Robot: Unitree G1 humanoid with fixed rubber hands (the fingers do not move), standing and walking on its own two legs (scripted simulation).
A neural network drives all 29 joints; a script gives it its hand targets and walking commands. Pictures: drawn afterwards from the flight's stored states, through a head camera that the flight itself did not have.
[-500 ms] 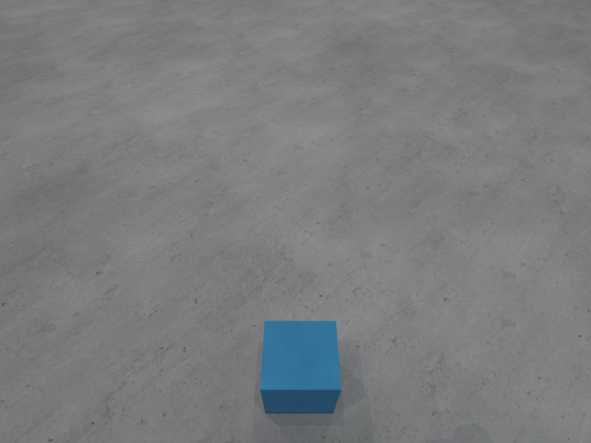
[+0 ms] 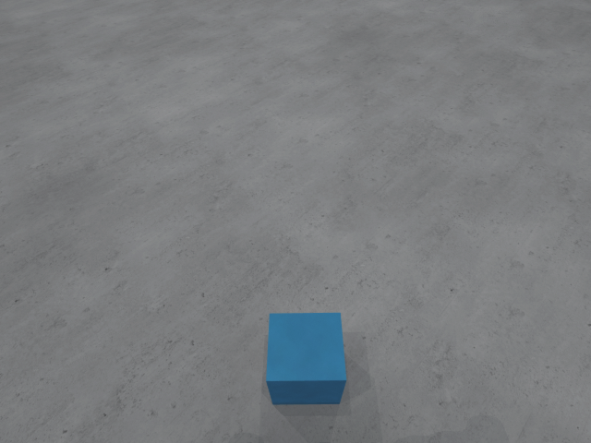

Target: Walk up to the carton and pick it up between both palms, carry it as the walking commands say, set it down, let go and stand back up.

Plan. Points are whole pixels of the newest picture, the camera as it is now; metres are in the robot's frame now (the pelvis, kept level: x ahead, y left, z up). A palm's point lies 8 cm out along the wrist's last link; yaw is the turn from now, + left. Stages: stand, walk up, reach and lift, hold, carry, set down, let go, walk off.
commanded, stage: stand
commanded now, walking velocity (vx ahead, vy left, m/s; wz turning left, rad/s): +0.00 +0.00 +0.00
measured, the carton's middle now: (305, 360) +0.43 +0.02 -0.64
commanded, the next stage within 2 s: reach and lift in 0.14 s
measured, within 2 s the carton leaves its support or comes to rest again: neither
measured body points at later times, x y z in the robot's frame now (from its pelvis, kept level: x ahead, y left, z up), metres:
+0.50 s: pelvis +0.02 -0.01 +0.00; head +0.10 -0.02 +0.44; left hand +0.15 +0.23 -0.13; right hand +0.21 -0.22 -0.14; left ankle -0.03 +0.13 -0.73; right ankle +0.06 -0.13 -0.73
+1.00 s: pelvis -0.04 +0.00 -0.04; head +0.14 +0.00 +0.37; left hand +0.23 +0.24 -0.17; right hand +0.25 -0.21 -0.18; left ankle -0.03 +0.13 -0.73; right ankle +0.06 -0.13 -0.73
